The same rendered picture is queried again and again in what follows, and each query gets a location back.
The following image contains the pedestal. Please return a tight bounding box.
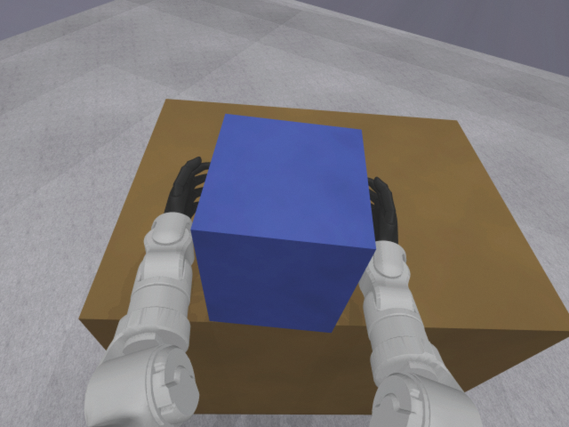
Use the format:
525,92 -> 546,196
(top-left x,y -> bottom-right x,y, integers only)
79,99 -> 569,415

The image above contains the robot left hand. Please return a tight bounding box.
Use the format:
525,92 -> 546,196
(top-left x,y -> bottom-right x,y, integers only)
164,157 -> 211,219

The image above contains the robot left upper arm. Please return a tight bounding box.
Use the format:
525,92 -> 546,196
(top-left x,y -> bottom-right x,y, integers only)
85,344 -> 199,427

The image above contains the robot left forearm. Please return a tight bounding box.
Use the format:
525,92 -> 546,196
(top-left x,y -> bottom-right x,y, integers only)
84,212 -> 195,424

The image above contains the robot right forearm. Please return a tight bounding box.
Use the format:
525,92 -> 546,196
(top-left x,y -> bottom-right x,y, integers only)
358,240 -> 466,394

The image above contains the robot right upper arm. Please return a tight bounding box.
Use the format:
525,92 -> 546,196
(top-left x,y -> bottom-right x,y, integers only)
369,372 -> 483,427

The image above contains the robot right hand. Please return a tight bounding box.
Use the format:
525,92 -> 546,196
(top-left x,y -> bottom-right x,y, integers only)
367,177 -> 398,244

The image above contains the carton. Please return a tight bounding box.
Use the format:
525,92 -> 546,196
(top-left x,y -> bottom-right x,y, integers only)
190,114 -> 376,333

